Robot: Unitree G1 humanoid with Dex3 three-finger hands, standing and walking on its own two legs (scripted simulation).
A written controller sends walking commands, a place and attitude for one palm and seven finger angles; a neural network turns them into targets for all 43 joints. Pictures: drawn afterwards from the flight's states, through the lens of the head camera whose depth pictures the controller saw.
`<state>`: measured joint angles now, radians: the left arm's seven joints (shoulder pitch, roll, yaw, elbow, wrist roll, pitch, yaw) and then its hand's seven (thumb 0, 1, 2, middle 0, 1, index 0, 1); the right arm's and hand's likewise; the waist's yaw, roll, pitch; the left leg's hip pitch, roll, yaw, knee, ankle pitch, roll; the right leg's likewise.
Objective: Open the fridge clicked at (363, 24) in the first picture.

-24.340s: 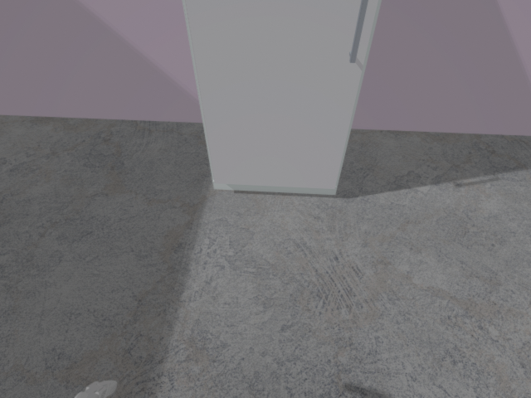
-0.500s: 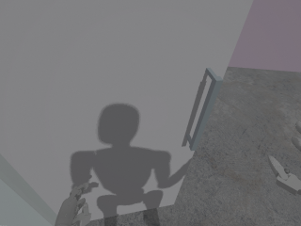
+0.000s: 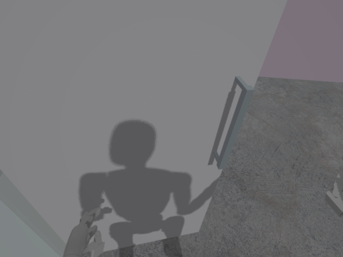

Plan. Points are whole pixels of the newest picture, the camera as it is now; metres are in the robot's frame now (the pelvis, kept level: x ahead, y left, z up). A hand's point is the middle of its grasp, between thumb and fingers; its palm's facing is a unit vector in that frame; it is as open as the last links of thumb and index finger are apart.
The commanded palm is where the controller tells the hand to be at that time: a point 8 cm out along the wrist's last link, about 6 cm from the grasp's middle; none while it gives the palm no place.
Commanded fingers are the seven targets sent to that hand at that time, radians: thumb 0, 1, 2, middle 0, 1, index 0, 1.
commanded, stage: step back with the hand held close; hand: right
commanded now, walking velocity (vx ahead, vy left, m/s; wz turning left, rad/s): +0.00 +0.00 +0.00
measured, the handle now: (228, 128) +0.39 -0.15 +0.12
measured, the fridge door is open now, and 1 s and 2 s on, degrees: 76 76 76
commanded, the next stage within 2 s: stop stepping back and stand still in 1.66 s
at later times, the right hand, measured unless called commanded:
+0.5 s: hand (337, 206) +0.17 -0.28 +0.15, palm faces +0.38 +0.79 -0.49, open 7.4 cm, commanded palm +0.11 -0.32 +0.18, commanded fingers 0.00 -0.90 -0.90 0.20 0.30 0.20 0.30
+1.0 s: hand out of the picture +0.11 -0.30 +0.16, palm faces +0.46 +0.75 -0.47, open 7.4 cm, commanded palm +0.04 -0.32 +0.18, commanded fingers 0.00 -0.90 -0.90 0.20 0.30 0.20 0.30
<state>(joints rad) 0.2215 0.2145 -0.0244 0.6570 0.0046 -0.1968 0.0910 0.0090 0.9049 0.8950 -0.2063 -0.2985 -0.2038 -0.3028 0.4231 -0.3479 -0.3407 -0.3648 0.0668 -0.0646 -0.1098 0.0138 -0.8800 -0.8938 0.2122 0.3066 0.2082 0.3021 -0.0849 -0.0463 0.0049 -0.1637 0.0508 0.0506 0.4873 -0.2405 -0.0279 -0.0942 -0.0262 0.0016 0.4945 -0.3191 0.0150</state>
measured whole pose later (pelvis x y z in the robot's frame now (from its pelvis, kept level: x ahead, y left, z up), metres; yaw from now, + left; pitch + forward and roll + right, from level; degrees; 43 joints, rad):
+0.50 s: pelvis -0.04 -0.02 +0.00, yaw +1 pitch +0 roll -1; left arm 0.20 0.20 -0.01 0.55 0.01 -0.07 0.08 0.01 0.91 0.89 -0.21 -0.30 -0.20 -0.30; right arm 0.53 -0.42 -0.42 -0.48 0.04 -0.18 -0.12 0.01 -0.88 -0.90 0.22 0.30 0.21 0.30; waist -0.02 0.03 0.05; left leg -0.34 0.08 0.00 0.52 -0.17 -0.05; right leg -0.26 0.01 -0.04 0.54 -0.27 -0.02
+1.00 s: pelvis -0.10 -0.02 -0.02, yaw -1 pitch +0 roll +1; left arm 0.22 0.20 -0.01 0.58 0.01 -0.14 0.07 0.01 0.90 0.89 -0.21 -0.30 -0.20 -0.30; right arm 0.49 -0.43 -0.49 -0.51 0.02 -0.26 -0.14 0.01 -0.88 -0.90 0.21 0.30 0.21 0.30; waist -0.01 0.03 0.06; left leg -0.41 0.01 -0.03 0.61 -0.20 -0.05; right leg -0.44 0.00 0.02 0.68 -0.24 -0.01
